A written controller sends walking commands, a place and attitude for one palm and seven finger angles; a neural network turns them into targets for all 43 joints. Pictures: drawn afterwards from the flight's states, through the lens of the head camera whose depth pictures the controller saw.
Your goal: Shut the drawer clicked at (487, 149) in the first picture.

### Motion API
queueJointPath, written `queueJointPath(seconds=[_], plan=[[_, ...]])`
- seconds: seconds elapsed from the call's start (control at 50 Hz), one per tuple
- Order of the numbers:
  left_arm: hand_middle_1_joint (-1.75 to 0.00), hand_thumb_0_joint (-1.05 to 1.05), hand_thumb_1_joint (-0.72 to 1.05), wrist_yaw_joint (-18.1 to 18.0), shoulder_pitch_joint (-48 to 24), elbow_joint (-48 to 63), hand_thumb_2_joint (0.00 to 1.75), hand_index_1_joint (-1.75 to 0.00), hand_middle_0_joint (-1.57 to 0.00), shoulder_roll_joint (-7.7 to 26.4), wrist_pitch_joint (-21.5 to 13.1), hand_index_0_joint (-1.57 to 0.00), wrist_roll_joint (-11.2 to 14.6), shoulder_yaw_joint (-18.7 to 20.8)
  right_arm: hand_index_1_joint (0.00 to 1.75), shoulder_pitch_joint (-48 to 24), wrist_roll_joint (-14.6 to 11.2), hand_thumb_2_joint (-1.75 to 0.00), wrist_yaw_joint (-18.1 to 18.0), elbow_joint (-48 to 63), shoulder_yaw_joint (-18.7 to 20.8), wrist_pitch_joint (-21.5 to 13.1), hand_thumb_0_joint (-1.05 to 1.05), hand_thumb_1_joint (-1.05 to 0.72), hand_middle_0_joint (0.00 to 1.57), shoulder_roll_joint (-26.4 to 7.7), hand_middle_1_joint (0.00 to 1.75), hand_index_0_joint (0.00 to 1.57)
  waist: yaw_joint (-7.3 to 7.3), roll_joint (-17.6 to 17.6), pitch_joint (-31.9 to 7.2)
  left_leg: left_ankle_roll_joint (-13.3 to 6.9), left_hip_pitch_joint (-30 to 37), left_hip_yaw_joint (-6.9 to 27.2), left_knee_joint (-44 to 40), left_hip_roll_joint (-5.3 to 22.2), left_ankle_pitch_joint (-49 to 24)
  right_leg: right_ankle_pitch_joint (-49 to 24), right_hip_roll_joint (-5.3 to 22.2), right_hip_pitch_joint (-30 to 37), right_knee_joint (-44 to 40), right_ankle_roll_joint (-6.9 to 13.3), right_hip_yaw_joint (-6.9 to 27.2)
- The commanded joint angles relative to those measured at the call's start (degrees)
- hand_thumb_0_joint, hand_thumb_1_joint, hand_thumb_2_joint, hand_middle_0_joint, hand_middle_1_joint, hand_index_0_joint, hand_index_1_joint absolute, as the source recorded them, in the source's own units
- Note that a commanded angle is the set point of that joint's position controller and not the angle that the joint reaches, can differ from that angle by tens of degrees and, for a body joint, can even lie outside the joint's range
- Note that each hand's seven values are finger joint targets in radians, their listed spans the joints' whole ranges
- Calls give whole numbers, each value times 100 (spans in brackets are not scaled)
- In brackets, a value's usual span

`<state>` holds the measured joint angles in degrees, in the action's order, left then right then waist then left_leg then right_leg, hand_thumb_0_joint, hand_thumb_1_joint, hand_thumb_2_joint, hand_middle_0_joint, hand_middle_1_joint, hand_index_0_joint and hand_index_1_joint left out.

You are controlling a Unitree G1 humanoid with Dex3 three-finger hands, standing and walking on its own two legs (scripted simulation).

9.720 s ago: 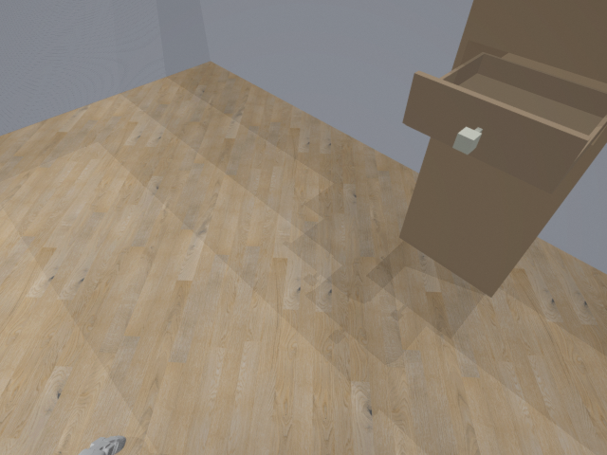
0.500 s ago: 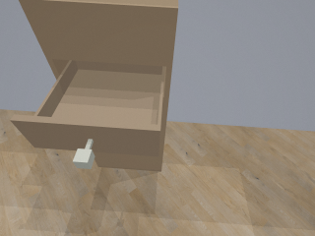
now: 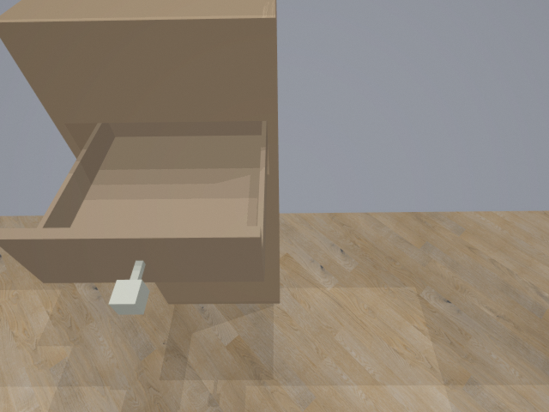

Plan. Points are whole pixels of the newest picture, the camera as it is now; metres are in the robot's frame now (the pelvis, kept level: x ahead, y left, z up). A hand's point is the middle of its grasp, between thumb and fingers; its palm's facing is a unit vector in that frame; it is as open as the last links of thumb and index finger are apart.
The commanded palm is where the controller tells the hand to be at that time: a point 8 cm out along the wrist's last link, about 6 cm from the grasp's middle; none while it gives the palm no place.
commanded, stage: come to a stop and stand still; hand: left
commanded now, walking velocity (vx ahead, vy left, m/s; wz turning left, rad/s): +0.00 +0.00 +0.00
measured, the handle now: (133, 285) +0.30 +0.23 +0.01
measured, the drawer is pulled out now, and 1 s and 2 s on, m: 0.27 0.27 0.27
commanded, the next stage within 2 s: look again from close up in 0.46 s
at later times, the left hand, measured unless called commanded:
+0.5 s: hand out of the picture +0.04 +0.15 -0.17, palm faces +0.02 -0.98 -0.21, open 7.4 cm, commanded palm none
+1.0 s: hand out of the picture +0.03 +0.16 -0.17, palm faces +0.02 -0.98 -0.19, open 7.4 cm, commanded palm none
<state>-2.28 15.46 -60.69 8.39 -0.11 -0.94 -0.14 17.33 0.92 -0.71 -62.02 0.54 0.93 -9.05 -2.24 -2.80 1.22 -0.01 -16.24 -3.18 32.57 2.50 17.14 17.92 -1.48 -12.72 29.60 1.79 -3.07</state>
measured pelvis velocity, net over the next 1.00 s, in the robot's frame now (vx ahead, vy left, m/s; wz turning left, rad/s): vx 0.03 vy -0.01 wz -0.01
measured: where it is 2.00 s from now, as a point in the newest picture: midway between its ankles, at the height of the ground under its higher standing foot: outside the picture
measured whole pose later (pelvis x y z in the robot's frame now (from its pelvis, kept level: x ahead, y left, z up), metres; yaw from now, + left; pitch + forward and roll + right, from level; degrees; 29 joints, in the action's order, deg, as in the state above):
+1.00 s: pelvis +0.03 -0.01 +0.01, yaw -1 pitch +0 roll +0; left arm -2.2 17.7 -63.6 9.1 -1.0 -0.5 -0.3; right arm 15.2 0.4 -2.2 -66.0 -1.3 -0.8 -8.5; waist 0.3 0.8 0.7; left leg 0.9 -7.7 -4.2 24.7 1.9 16.5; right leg 18.4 -1.2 -5.8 24.5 2.1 -2.1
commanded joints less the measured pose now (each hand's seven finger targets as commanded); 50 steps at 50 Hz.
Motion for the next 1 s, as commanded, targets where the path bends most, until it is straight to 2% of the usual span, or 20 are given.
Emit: queueJointPath(seconds=[0.0, 0.02, 0.06, 0.08, 0.12, 0.26, 0.3, 0.34, 0.36, 0.4, 0.5, 0.62, 0.66, 0.7, 0.76, 0.84, 0.86, 0.92, 0.98], plan=[[-30, 0, 90, -58, 83, 368, 90, -30, -20, 733, -282, -20, 28, 81, 30, 422, 25, -90, 23, 311, 15, -203, 0, -90, 20, -352, 30, 20, -55, 111, -45, -106, 374, 295, -347, 223, -807, -597, 804, -369, -773, 307, 876], [-30, 0, 90, -52, 164, 312, 90, -30, -20, 702, -289, -20, 39, 67, 30, 384, 15, -90, -1, 292, -5, -245, 0, -90, 20, -390, 30, 20, 7, 16, -94, -138, 404, 363, -444, 310, -1181, -1199, 725, -150, -568, 257, 770], [-30, 0, 90, -44, 330, 221, 90, -30, -20, 686, -299, -20, 49, 49, 30, 300, -4, -90, -46, 282, -43, -276, 0, -90, 20, -401, 30, 20, 108, 177, -37, -147, 396, 363, -521, 367, -1645, -2062, 708, 134, -441, 195, 670], [-30, 0, 90, -46, 390, 195, 90, -30, -20, 688, -294, -20, 57, 46, 30, 287, -9, -90, -63, 287, -46, -267, 0, -90, 20, -451, 30, 20, 128, 387, 61, -129, 373, 336, -519, 346, -1533, -2265, 728, 162, -455, 168, 684], [-30, 0, 90, -48, 422, 140, 90, -30, -20, 712, -283, -20, 59, 41, 30, 267, -16, -90, -79, 246, -57, -256, 0, -90, 20, -485, 30, 20, 126, 591, 136, -104, 398, 284, -591, 308, -1280, -2522, 778, 211, -513, 148, 733], [-30, 0, 90, -51, 427, 145, 90, -30, -20, 779, -231, -20, 49, 53, 30, 106, -18, -90, -88, 105, -71, -220, 0, -90, 20, -509, 30, 20, 176, 657, 261, -87, 577, 244, -832, 285, -1087, -2379, 754, 270, -687, 56, 747], [-30, 0, 90, -48, 428, 143, 90, -30, -20, 820, -223, -20, 58, 62, 30, 59, -12, -90, -92, 97, -73, -211, 0, -90, 20, -563, 30, 20, 180, 475, 204, -75, 635, 233, -820, 290, -1135, -2370, 769, 285, -721, 45, 786], [-30, 0, 90, -47, 436, 117, 90, -30, -20, 852, -224, -20, 56, 72, 30, 22, -13, -90, -99, 64, -73, -216, 0, -90, 20, -566, 30, 20, 191, 361, 108, -66, 706, 213, -823, 303, -1239, -2525, 785, 377, -726, 48, 780], [-30, 0, 90, -47, 458, 112, 90, -30, -20, 837, -229, -20, 45, 82, 30, 14, -19, -90, -103, 48, -76, -227, 0, -90, 20, -532, 30, 20, 202, 440, 56, -73, 756, 212, -838, 305, -1338, -2700, 758, 452, -709, 25, 759], [-30, 0, 90, -46, 480, 81, 90, -30, -20, 858, -223, -20, 56, 79, 30, -28, -22, -90, -114, 28, -73, -222, 0, -90, 20, -579, 30, 20, 210, 375, -22, -61, 788, 202, -804, 310, -1358, -2778, 790, 496, -730, 15, 782], [-30, 0, 90, -47, 517, 4, 90, -30, -20, 827, -213, -20, 46, 87, 30, -52, -34, -90, -132, -38, -75, -228, 0, -90, 20, -567, 30, 20, 214, 393, -12, -56, 829, 187, -831, 332, -1488, -2971, 783, 572, -754, 3, 743], [-30, 0, 90, -37, 563, -71, 90, -30, -20, 757, -188, -20, 40, 73, 30, -67, -33, -90, -142, -123, -78, -217, 0, -90, 20, -536, 30, 20, 233, 300, 221, -70, 819, 212, -932, 351, -1365, -2464, 750, 403, -880, 6, 741], [-30, 0, 90, -34, 606, -81, 90, -30, -20, 737, -192, -20, 33, 70, 30, -50, -37, -90, -142, -139, -78, -226, 0, -90, 20, -519, 30, 20, 231, 407, 134, -77, 890, 215, -954, 359, -1421, -2505, 733, 445, -869, -3, 710], [-30, 0, 90, -35, 590, -94, 90, -30, -20, 750, -191, -20, 39, 71, 30, -13, -31, -90, -148, -157, -77, -239, 0, -90, 20, -550, 30, 20, 227, 281, 43, -80, 919, 239, -930, 368, -1598, -2573, 739, 489, -815, 17, 712], [-30, 0, 90, -34, 618, -117, 90, -30, -20, 727, -187, -20, 30, 69, 30, -8, -44, -90, -154, -189, -79, -246, 0, -90, 20, -518, 30, 20, 240, 398, 101, -95, 904, 243, -971, 380, -1598, -2509, 721, 487, -831, 9, 682], [-30, 0, 90, -35, 641, -145, 90, -30, -20, 693, -178, -20, 39, 70, 30, 26, -30, -90, -161, -221, -73, -258, 0, -90, 20, -528, 30, 20, 251, 263, 75, -111, 951, 259, -988, 396, -1725, -2429, 746, 466, -792, 31, 660], [-30, 0, 90, -35, 632, -138, 90, -30, -20, 693, -178, -20, 28, 73, 30, 48, -42, -90, -159, -241, -77, -259, 0, -90, 20, -499, 30, 20, 252, 378, 121, -118, 920, 260, -1003, 397, -1714, -2377, 719, 476, -805, 19, 634], [-30, 0, 90, -35, 639, -158, 90, -30, -20, 689, -170, -20, 38, 71, 30, 58, -31, -90, -164, -250, -77, -260, 0, -90, 20, -513, 30, 20, 257, 271, 127, -123, 918, 273, -1013, 396, -1701, -2316, 748, 443, -806, 27, 656], [-30, 0, 90, -31, 631, -160, 90, -30, -20, 678, -162, -20, 34, 62, 30, 96, -37, -90, -159, -277, -82, -262, 0, -90, 20, -511, 30, 20, 256, 388, 200, -132, 870, 310, -1060, 390, -1609, -2145, 730, 411, -817, 21, 637]])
